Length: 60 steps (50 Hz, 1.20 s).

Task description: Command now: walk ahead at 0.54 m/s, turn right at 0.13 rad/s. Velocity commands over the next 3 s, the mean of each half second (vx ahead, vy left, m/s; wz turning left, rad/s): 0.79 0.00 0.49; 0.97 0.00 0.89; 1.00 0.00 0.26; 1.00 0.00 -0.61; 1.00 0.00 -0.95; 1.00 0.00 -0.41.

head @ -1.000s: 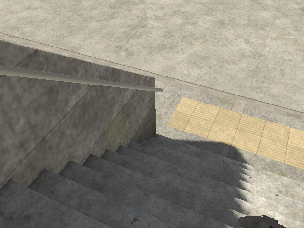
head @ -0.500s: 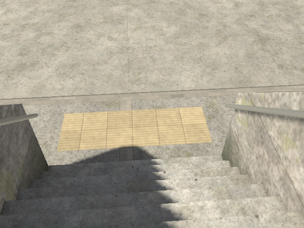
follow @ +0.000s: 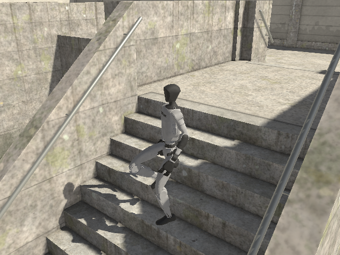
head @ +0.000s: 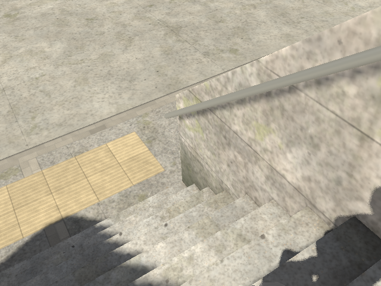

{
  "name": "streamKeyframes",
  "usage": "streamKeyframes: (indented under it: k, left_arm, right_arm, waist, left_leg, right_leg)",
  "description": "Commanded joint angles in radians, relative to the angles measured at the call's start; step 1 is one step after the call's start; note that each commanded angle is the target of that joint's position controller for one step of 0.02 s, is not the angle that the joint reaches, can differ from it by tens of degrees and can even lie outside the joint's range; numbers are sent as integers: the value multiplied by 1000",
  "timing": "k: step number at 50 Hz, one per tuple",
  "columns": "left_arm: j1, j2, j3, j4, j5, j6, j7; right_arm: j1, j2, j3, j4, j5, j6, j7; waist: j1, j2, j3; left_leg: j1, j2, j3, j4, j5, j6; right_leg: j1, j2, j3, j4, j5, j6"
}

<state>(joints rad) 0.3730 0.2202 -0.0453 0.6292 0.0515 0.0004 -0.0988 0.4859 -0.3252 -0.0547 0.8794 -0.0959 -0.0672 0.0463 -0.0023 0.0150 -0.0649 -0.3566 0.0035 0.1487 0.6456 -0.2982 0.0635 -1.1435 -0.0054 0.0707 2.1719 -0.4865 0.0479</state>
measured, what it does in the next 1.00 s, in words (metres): goes down, turning left: right foot, then left foot 0.20 m lower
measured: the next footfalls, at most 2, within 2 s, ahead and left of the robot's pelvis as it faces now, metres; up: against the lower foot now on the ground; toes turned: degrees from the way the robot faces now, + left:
right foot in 0.32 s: +0.22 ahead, -0.18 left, +0.00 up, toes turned +11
left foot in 0.86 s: +0.34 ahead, +0.14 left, -0.21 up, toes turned +40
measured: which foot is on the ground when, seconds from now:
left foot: down 0.00-0.32, up 0.34-0.84, down 0.86-1.00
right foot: up 0.00-0.30, down 0.32-0.86, up 0.88-1.00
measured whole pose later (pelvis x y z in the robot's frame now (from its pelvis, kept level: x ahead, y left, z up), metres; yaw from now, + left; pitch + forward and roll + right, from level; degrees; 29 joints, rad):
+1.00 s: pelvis +0.34 +0.07 -0.24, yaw +44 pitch +0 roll -2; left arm 0.23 0.24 0.04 0.81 0.07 -0.02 0.02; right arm 0.35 -0.25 -0.05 0.91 0.00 0.01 0.01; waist -0.01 0.00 0.07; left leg -0.47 -0.11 0.00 0.96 -0.48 0.13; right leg -0.80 -0.12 0.07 1.88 -0.53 0.01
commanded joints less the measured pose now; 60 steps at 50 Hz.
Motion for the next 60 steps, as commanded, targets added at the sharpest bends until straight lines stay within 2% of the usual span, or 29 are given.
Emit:
streamKeyframes:
  k: [1,2,4,9,12,15,16,17,18,19,23,26,32,38,40,41,42,43,44,45,46,47,48,49,51,53,54,57,60]
  left_arm:
    - [65,32,-25,-68,-19,-8,-5]
    - [-279,25,38,-95,-50,27,108]
    - [-337,11,20,-140,-41,39,150]
    - [-361,-10,-5,-160,-37,25,107]
    - [-402,40,27,-142,-77,7,80]
    - [-239,85,57,-59,-94,2,85]
    - [-72,86,58,-12,-82,-20,97]
    - [118,131,60,25,-67,-49,102]
    - [205,272,108,50,-46,-30,107]
    - [176,253,109,61,-59,-33,116]
    - [-125,103,59,6,-13,-37,110]
    - [-202,88,60,-1,-21,-63,86]
    - [10,167,86,91,-42,-98,99]
    - [146,201,109,197,6,-67,134]
    - [-55,261,136,201,8,-75,126]
    - [21,229,139,218,15,-51,117]
    - [75,228,145,262,12,-43,128]
    - [-27,211,145,266,-4,-24,135]
    - [-114,121,127,239,-10,-13,130]
    - [-134,43,100,116,19,-18,127]
    - [-144,79,94,17,32,-37,117]
    - [-146,104,99,48,28,-42,116]
    - [-130,40,78,59,24,-46,117]
    - [-130,68,82,93,30,-45,129]
    - [-217,66,81,91,6,-23,132]
    - [-49,67,88,196,24,1,134]
    - [-117,99,102,160,5,-13,127]
    - [-306,54,81,95,-8,-33,100]
    - [-193,66,95,143,-16,-32,89]
  right_arm:
    - [-45,-95,19,-37,-23,-82,-26]
    - [-40,-89,13,-23,125,-16,-31]
    - [-29,-74,23,-29,113,27,-49]
    - [-89,-63,19,-69,121,41,-91]
    - [-133,-144,-22,-126,105,83,-80]
    - [-110,-66,-23,-147,89,106,-64]
    - [-106,-11,-13,-136,84,102,-49]
    - [-199,99,7,-178,80,83,-45]
    - [-295,85,-14,-301,145,70,-42]
    - [-430,30,-26,-306,105,67,-33]
    - [-352,67,-17,-289,91,96,-33]
    - [-214,52,-17,-250,87,122,-28]
    - [-414,24,-17,-287,41,115,-12]
    - [-637,52,-6,-309,117,77,21]
    - [-323,20,-34,-211,95,105,-10]
    - [-258,-39,-49,-173,116,94,-11]
    - [-106,-65,-73,-97,87,85,-25]
    - [95,-74,-87,-22,73,79,-41]
    - [40,-99,-79,-16,97,79,-29]
    - [-10,-153,-49,-16,129,70,-17]
    - [20,-159,-49,-19,165,69,-23]
    - [93,-113,-41,13,131,74,-31]
    - [18,-135,-43,6,111,75,-48]
    - [-51,-68,-15,-8,84,52,-42]
    - [-225,34,34,-69,58,34,-50]
    - [-145,-51,9,-32,82,22,-54]
    - [-77,-13,9,10,112,9,-58]
    - [-136,37,32,-13,113,-5,-67]
    - [-129,7,21,-33,101,2,-67]
  waist:
    - [62,-5,249]
    - [-33,-32,114]
    - [-41,-26,157]
    - [-37,40,176]
    - [-83,181,170]
    - [-16,120,234]
    - [61,5,208]
    - [165,-164,129]
    - [197,-416,39]
    - [197,-211,151]
    - [2,-260,86]
    - [-120,-155,21]
    - [-43,-57,103]
    - [132,-114,299]
    - [-70,-265,205]
    - [-47,-176,200]
    - [-79,-110,101]
    - [-234,5,65]
    - [-255,261,177]
    - [-110,374,184]
    - [-92,239,-67]
    - [-110,75,-113]
    - [-59,154,-128]
    - [-10,59,-38]
    - [57,-33,72]
    - [83,63,2]
    - [54,65,20]
    - [12,63,70]
    - [19,116,89]
  left_leg:
    - [-223,255,-510,-327,-527,144]
    - [-38,295,-545,-305,-507,162]
    - [49,218,-522,-230,-506,159]
    - [-201,150,-555,-312,-501,152]
    - [-170,141,-544,-385,-437,207]
    - [-142,103,-548,-235,-375,190]
    - [-253,22,-463,11,-303,172]
    - [-425,-37,-366,404,-389,124]
    - [-755,-179,-419,548,-419,100]
    - [-856,-145,-516,629,-251,83]
    - [-702,-102,-321,845,30,-15]
    - [-528,-89,-325,873,440,-39]
    - [-523,-34,-275,533,889,-42]
    - [-336,63,-88,-18,763,-9]
    - [-94,98,-46,253,734,65]
    - [-113,95,-64,-109,416,97]
    - [178,3,-23,-59,356,97]
    - [385,-9,-61,-123,409,168]
    - [451,13,-165,-60,499,206]
    - [514,41,-243,256,1275,179]
    - [629,105,-430,224,1182,233]
    - [551,197,-580,113,644,271]
    - [453,283,-806,7,158,339]
    - [285,276,-792,-24,-58,294]
    - [-228,193,-746,-49,-87,269]
    - [-167,179,-709,63,277,231]
    - [-68,111,-641,173,106,192]
    - [-270,-7,-523,208,-198,174]
    - [-246,1,-495,389,-46,170]
  right_leg:
    - [-243,-84,19,14,232,-6]
    - [-163,-30,-39,-2,172,10]
    - [-264,-65,-53,-206,229,32]
    - [270,-101,-18,-899,516,64]
    - [662,-24,-69,-1319,281,36]
    - [925,18,-83,-1569,140,17]
    - [1144,-36,-21,-1569,120,5]
    - [1286,-252,214,-1552,31,6]
    - [1386,-408,721,-1819,-321,-24]
    - [1323,-412,753,-1859,-395,0]
    - [948,-292,230,-1669,46,-36]
    - [677,-235,38,-1580,74,-28]
    - [696,-317,-39,-1405,-111,-81]
    - [815,-376,-172,-1361,-85,-107]
    - [717,-425,-209,-1135,237,-91]
    - [896,-405,-287,-983,457,-111]
    - [850,-369,-287,-678,699,-137]
    - [687,-268,-331,-212,660,-114]
    - [322,-96,-311,199,-134,-132]
    - [-18,-57,-244,247,-348,-89]
    - [-66,-83,-133,4,-324,-60]
    - [-77,-112,-33,-133,-326,-61]
    - [-128,-124,24,-189,-289,-47]
    - [-103,-150,70,-442,80,-26]
    - [255,-90,-2,-777,428,36]
    - [331,-77,-31,-691,498,25]
    - [244,-89,30,-886,737,1]
    - [591,-18,-62,-1276,1055,-26]
    - [739,20,-75,-1292,1024,-62]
